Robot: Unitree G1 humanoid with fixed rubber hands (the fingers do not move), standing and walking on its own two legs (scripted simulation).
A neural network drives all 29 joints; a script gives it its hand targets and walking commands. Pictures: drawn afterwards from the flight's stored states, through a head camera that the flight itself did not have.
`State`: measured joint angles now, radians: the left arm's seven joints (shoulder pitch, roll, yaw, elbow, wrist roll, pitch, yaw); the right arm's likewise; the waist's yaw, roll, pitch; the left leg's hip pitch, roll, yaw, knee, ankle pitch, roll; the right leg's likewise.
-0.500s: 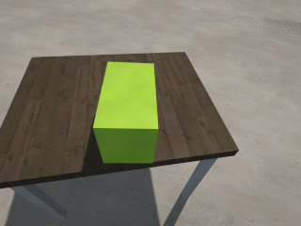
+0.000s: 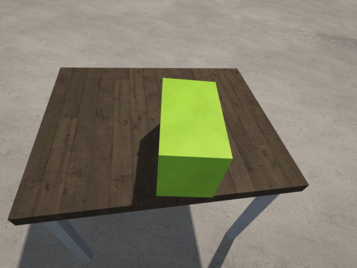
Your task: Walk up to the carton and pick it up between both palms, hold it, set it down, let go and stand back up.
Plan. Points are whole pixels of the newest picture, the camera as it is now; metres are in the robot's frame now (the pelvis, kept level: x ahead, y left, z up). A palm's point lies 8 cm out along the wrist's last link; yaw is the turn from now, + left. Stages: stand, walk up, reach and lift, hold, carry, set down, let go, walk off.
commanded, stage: walk up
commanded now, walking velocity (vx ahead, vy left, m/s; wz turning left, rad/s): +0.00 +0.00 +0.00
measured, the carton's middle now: (187, 136) +0.48 -0.02 -0.01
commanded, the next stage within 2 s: none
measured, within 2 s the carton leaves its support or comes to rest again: neither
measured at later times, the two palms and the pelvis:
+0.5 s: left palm out of the picture -0.02 +0.19 -0.16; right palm out of the picture -0.01 -0.21 -0.15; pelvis +0.02 +0.00 +0.00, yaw -1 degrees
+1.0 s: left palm out of the picture -0.03 +0.17 -0.15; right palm out of the picture -0.03 -0.22 -0.15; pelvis +0.02 -0.03 -0.01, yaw -1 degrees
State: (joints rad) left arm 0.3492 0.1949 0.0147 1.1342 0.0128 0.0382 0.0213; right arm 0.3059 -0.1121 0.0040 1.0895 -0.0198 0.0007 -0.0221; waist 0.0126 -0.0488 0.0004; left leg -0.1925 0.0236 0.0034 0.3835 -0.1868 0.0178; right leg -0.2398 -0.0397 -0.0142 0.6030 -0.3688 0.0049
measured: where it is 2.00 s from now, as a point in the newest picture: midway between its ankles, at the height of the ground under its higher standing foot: outside the picture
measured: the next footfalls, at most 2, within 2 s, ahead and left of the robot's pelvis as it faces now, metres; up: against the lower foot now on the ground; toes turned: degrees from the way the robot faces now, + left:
right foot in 0.18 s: +0.02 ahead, -0.12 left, +0.00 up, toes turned -1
